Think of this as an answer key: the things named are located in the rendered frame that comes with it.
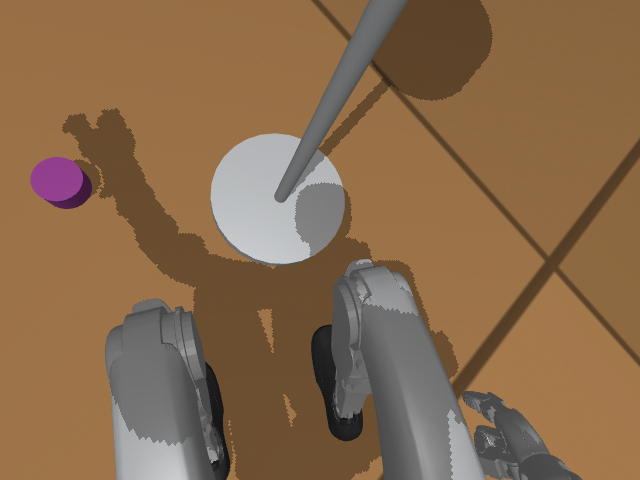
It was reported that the right robot arm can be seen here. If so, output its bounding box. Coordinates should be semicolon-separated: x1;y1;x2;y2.
518;454;582;480

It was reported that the floor lamp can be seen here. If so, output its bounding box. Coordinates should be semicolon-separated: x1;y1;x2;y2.
210;0;408;266

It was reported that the right robot hand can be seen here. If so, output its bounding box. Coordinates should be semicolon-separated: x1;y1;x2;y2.
462;391;551;480

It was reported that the right robot foot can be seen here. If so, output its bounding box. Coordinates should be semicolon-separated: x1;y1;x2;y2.
311;325;363;441

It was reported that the tin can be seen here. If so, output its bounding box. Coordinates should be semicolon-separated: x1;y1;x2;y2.
30;157;92;209

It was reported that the left robot foot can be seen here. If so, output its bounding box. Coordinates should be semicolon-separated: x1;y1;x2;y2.
205;362;230;480

